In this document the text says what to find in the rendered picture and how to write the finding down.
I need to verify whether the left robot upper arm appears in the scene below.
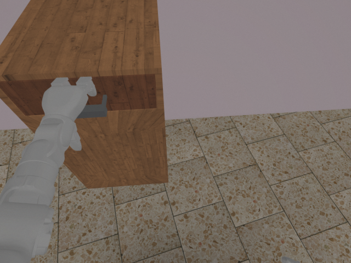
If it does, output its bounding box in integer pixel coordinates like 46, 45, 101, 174
0, 202, 54, 263

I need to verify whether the handle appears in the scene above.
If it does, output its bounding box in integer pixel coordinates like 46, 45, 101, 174
77, 95, 107, 118

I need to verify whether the cabinet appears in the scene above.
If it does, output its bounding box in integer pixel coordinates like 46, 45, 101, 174
0, 0, 168, 189

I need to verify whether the left robot hand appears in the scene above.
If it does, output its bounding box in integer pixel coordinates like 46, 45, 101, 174
42, 77, 97, 151

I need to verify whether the robot left forearm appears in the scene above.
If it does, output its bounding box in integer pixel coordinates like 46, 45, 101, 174
0, 114, 75, 206

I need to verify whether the drawer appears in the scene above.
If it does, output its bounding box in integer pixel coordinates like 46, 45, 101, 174
0, 74, 157, 116

